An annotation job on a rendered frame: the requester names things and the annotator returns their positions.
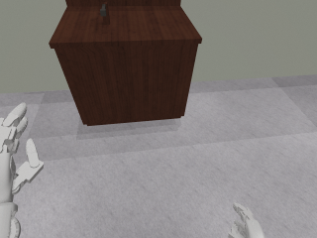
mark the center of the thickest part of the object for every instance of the left robot hand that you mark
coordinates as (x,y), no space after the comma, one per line
(11,130)

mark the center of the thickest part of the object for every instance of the counter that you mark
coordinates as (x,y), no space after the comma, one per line
(133,65)

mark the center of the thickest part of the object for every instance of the robot left forearm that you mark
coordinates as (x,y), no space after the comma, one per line
(10,226)

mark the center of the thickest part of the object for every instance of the tap lever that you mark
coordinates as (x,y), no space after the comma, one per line
(103,11)

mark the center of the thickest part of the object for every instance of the right robot hand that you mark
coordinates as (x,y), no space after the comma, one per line
(251,228)

